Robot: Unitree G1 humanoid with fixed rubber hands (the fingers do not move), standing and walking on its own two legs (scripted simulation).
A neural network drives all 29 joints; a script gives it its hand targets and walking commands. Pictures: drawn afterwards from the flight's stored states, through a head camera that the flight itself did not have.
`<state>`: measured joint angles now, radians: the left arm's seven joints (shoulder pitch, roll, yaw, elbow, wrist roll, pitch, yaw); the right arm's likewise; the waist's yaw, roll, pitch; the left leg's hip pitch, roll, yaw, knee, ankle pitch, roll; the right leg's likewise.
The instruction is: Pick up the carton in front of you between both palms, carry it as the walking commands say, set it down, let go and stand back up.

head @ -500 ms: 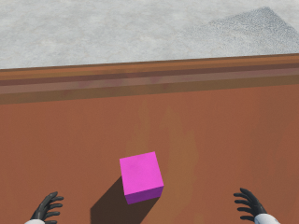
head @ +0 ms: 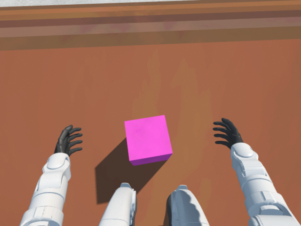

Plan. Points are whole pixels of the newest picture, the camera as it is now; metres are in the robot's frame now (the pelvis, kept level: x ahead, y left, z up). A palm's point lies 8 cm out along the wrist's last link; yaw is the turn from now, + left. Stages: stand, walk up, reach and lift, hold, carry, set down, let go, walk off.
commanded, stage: reach and lift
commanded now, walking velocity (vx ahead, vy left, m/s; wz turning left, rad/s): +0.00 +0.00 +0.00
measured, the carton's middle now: (147, 142) +0.44 +0.04 -0.57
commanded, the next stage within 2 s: none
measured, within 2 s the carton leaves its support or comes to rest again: neither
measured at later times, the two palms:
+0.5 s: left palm (91, 119) +0.41 +0.22 -0.15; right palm (201, 101) +0.49 -0.16 -0.15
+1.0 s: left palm (105, 139) +0.40 +0.23 -0.38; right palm (188, 128) +0.47 -0.16 -0.39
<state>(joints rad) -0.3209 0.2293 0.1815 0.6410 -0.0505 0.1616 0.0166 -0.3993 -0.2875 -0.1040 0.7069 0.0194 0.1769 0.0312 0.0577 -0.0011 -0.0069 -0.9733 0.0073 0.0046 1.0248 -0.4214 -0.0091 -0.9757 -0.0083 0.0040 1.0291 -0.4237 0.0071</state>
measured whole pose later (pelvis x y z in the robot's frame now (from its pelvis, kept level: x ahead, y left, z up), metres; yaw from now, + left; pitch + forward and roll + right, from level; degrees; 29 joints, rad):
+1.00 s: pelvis -0.07 -0.01 -0.23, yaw +2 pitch +50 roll +3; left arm -1.06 0.22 0.28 0.84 -0.17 0.04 0.12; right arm -1.22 -0.37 -0.07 0.96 0.11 0.09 -0.08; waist 0.09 -0.01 0.02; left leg -2.16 0.00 0.01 1.81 -0.51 -0.03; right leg -2.19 0.00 0.04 1.84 -0.51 0.00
